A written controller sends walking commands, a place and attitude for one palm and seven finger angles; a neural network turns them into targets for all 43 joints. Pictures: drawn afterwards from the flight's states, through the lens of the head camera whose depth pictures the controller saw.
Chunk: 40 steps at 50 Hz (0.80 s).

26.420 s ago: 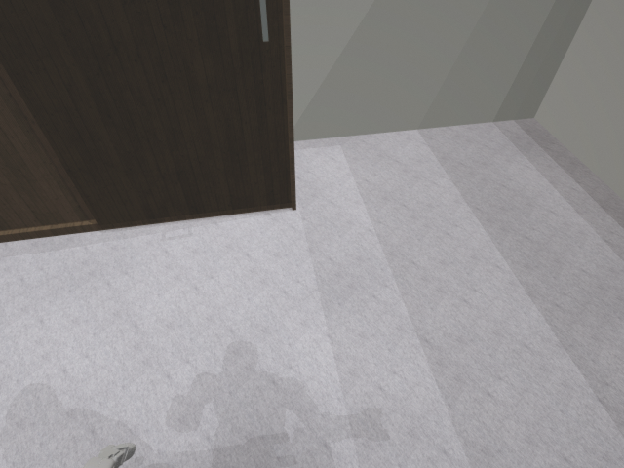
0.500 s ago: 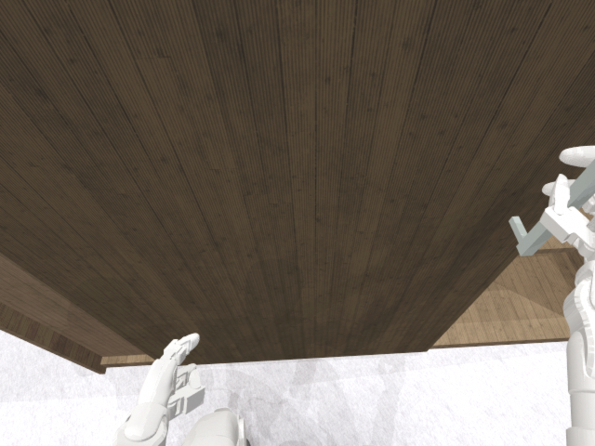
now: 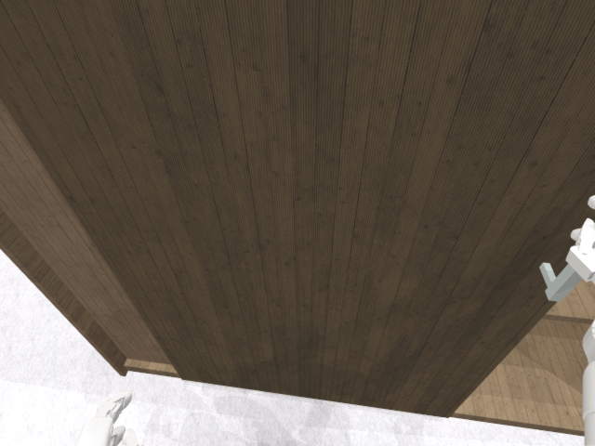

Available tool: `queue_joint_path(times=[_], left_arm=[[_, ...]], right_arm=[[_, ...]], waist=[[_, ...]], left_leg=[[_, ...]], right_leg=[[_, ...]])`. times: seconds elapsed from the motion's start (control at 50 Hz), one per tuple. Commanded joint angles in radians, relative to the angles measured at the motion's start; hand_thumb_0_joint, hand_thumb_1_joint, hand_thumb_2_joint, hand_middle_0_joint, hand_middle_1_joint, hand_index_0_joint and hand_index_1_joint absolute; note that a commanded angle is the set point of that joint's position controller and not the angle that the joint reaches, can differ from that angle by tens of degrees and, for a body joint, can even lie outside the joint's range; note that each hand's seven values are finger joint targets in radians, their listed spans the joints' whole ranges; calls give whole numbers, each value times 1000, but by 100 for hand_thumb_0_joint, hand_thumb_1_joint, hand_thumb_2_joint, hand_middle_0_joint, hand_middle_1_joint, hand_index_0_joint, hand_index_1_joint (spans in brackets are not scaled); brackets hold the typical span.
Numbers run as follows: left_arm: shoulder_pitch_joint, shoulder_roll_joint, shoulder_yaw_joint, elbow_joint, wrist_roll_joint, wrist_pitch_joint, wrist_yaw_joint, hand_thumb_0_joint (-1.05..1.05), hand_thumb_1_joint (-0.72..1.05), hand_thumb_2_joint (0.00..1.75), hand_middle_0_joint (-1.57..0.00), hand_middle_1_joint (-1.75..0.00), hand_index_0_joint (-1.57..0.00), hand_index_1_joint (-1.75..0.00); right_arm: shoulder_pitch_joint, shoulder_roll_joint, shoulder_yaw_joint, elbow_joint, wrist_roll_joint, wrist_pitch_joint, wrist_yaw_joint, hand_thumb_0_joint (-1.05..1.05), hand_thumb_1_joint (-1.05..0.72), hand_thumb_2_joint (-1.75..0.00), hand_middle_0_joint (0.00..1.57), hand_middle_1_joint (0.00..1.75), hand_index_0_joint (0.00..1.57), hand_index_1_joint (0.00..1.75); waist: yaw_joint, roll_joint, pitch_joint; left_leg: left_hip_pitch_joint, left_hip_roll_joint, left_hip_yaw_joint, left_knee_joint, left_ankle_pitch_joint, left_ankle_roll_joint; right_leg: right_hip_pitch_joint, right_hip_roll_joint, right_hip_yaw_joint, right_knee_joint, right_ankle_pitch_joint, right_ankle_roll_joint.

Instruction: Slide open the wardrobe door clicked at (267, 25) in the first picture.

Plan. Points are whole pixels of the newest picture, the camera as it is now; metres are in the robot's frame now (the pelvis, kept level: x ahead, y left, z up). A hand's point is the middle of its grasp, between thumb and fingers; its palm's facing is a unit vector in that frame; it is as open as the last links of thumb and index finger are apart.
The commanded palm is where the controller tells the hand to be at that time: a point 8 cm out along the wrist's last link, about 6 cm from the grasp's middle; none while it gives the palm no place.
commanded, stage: stop walking and hold the door there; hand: right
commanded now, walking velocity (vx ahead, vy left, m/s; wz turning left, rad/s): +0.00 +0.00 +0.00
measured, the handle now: (594, 231) +0.37 -0.35 +0.14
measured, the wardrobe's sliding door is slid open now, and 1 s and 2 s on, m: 0.60 0.60 0.60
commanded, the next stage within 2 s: loosen the grip on the handle in 1.74 s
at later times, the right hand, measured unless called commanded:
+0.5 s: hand (579, 252) +0.33 -0.31 +0.14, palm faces +0.51 +0.83 -0.21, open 5.8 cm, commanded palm +0.29 -0.32 +0.12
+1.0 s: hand (581, 258) +0.33 -0.31 +0.13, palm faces +0.36 +0.91 -0.20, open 5.5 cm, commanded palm +0.29 -0.33 +0.12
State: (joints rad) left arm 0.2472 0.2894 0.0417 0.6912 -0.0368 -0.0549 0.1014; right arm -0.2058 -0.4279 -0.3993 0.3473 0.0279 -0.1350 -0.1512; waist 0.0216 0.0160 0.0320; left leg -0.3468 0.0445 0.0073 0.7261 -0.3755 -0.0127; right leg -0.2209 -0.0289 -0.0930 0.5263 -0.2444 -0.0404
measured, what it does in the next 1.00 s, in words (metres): steps on the spot: left foot, then right foot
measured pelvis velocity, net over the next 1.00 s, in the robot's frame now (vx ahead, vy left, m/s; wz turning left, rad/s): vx -0.05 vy -0.08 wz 0.00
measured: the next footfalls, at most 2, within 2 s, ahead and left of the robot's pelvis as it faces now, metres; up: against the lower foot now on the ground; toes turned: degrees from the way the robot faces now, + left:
left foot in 0.14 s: +0.02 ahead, +0.13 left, +0.00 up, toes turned +4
right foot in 0.86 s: +0.04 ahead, -0.17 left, +0.00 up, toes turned -5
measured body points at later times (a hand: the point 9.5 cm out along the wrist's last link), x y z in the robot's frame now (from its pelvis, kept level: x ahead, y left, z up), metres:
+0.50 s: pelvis -0.03 -0.01 +0.00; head -0.05 -0.01 +0.45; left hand +0.08 +0.26 -0.10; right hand +0.30 -0.35 +0.15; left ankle -0.02 +0.12 -0.74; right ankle +0.03 -0.09 -0.74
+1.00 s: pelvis -0.05 -0.08 -0.01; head +0.00 -0.07 +0.44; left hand +0.14 +0.15 -0.11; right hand +0.30 -0.36 +0.14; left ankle -0.06 +0.06 -0.69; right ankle +0.00 -0.17 -0.74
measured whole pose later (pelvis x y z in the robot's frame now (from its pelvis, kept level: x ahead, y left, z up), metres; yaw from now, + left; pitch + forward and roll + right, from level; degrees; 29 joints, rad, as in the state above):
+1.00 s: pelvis -0.05 -0.08 -0.01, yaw +0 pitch -2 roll +0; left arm 0.11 0.24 0.01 0.63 -0.04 -0.05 0.07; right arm -0.38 -0.32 -0.22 0.34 0.06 -0.15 -0.13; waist -0.03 -0.04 0.14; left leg -0.40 0.08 0.06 0.95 -0.52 -0.04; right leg -0.31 -0.01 -0.10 0.56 -0.22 -0.05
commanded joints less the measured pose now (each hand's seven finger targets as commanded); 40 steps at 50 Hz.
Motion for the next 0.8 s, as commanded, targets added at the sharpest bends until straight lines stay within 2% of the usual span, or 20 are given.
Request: queue_joint_path(times=[0.0, 0.06, 0.1, 0.14, 0.16, 0.2, 0.26, 0.32, 0.36, 0.42, 0.5, 0.52, 0.54, 0.6, 0.66, 0.68, 0.72, 0.74, 0.76, 0.78], left_arm=[[-93, 119, 12, -132, -2, -77, -3, 0, 90, 90, -20, -30, -20, -30], [-84, 124, -2, -124, -1, -88, 0, 0, 90, 90, -20, -30, -20, -30], [-84, 125, -10, -126, 9, -93, -3, 0, 90, 90, -20, -30, -20, -30], [-93, 121, -13, -122, 16, -95, -2, 0, 90, 90, -20, -30, -20, -30], [-99, 122, -11, -113, 14, -94, -1, 0, 90, 90, -20, -30, -20, -30], [-90, 115, -9, -117, 2, -90, 1, 0, 90, 90, -20, -30, -20, -30], [-86, 113, -17, -106, 0, -86, 6, 0, 90, 90, -20, -30, -20, -30], [-87, 112, -22, -101, 3, -84, 5, 0, 90, 90, -20, -30, -20, -30], [-76, 121, -18, -92, 2, -79, 8, 0, 90, 90, -20, -30, -20, -30], [-79, 113, -19, -95, 1, -80, 6, 0, 90, 90, -20, -30, -20, -30], [-71, 121, -10, -92, -3, -77, 4, 0, 90, 90, -20, -30, -20, -30], [-74, 122, -7, -94, -4, -74, 3, 0, 90, 90, -20, -30, -20, -30], [-77, 120, -3, -99, -4, -70, 1, 0, 90, 90, -20, -30, -20, -30], [-73, 129, 12, -103, -5, -43, -5, 0, 90, 90, -20, -30, -20, -30], [-93, 133, 21, -119, -11, -18, -13, 0, 90, 90, -20, -30, -20, -30], [-96, 131, 22, -126, -12, -16, -15, 0, 90, 90, -20, -30, -20, -30], [-106, 126, 23, -129, -10, -19, -15, 0, 90, 90, -20, -30, -20, -30], [-107, 117, 20, -126, -7, -18, -14, 0, 90, 90, -20, -30, -20, -30], [-111, 125, 19, -110, -1, -13, -9, 0, 90, 90, -20, -30, -20, -30], [-120, 106, 15, -112, 0, -5, -6, 0, 90, 90, -20, -30, -20, -30]], right_arm=[[-282, -219, 16, -228, -11, -63, 2, 0, -90, -90, 45, 140, 45, 140], [-274, -203, 44, -168, -4, -44, 11, 0, -90, -90, 45, 140, 45, 140], [-303, -213, 52, -165, -5, -46, 18, 0, -90, -90, 45, 140, 45, 140], [-317, -253, 17, -141, -7, -50, 16, 0, -90, -90, 45, 140, 45, 140], [-319, -262, 13, -127, -8, -48, 18, 0, -90, -90, 45, 140, 45, 140], [-357, -209, 47, -122, 4, -44, 19, 0, -90, -90, 45, 140, 45, 140], [-388, -163, 105, -53, 5, -40, 23, 0, -90, -90, 45, 140, 45, 140], [-416, -177, 94, -6, -8, -49, 14, 0, -90, -90, 45, 140, 45, 140], [-438, -220, 71, 17, -13, -55, 11, 0, -90, -90, 45, 140, 45, 140], [-454, -170, 113, 34, -13, -66, 19, 0, -90, -90, 45, 140, 45, 140], [-457, -164, 123, 67, -10, -73, 20, 0, -90, -90, 45, 140, 45, 140], [-451, -160, 126, 78, -11, -75, 21, 0, -90, -90, 45, 140, 45, 140], [-456, -160, 130, 68, -9, -76, 23, 0, -90, -90, 45, 140, 45, 140], [-439, -225, 88, 87, -9, -71, 20, 0, -90, -90, 45, 140, 45, 140], [-450, -215, 101, 46, 1, -70, 24, 0, -90, -90, 45, 140, 45, 140], [-435, -215, 89, 47, 1, -67, 25, 0, -90, -90, 45, 140, 45, 140], [-444, -224, 67, 3, -4, -69, 26, 0, -90, -90, 45, 140, 45, 140], [-425, -210, 67, 2, -6, -67, 27, 0, -90, -90, 45, 140, 45, 140], [-424, -262, 25, 7, -7, -68, 21, 0, -90, -90, 45, 140, 45, 140], [-413, -221, 51, -8, -8, -69, 25, 0, -90, -90, 45, 140, 45, 140]], waist=[[-19, -218, -139], [-16, -191, -150], [-10, -158, -182], [-5, -120, -200], [-5, -112, -218], [-12, -27, -226], [-8, -82, -197], [-15, -115, -168], [-15, -109, -172], [-12, -100, -166], [-9, -73, -145], [-11, -83, -142], [-12, -57, -154], [-11, 13, -158], [-24, 114, -174], [-35, 145, -164], [-41, 200, -164], [-33, 206, -163], [-21, 181, -164], [-17, 163, -184]], left_leg=[[63, -7, 33, -49, -14, -2], [146, -16, 53, -271, 63, -3], [212, 1, 4, -344, 150, 16], [203, 40, -46, -324, 251, 35], [205, 30, -28, -305, 209, 28], [164, 8, -28, -305, 131, 17], [118, 1, -18, -299, 65, 14], [124, -2, -10, -274, 44, 14], [124, 7, -17, -299, 78, 16], [103, 18, -37, -332, 96, 19], [74, 25, -55, -366, 66, 25], [72, 38, -68, -376, 70, 28], [75, 62, -96, -393, 76, 35], [89, 203, -221, -427, 209, 78], [208, 338, -291, -398, 474, 145], [256, 373, -288, -373, 581, 162], [310, 397, -242, -308, 746, 159], [290, 381, -193, -280, 786, 139], [260, 360, -138, -246, 795, 115], [228, 321, -88, -201, 788, 89]], right_leg=[[29, -214, 189, -219, 230, -67], [54, -184, 158, -199, 127, -27], [35, -163, 162, -182, 81, 0], [36, -139, 150, -171, 88, 23], [37, -135, 151, -200, 46, 33], [65, -159, 162, -219, -50, 15], [65, -174, 175, -284, -192, 8], [5, -184, 188, -324, -272, 1], [17, -167, 169, -300, -220, 4], [36, -150, 143, -257, -139, 13], [35, -135, 135, -231, -139, 15], [33, -119, 120, -203, -112, 13], [39, -100, 102, -158, -71, 13], [0, -59, 70, -3, 35, 28], [-128, -12, 97, 172, -73, 48], [-193, -14, 118, 227, -145, 48], [-239, -34, 145, 232, -209, 44], [-204, -36, 135, 187, -192, 45], [-147, -35, 118, 109, -126, 49], [-72, -16, 78, 29, -28, 56]])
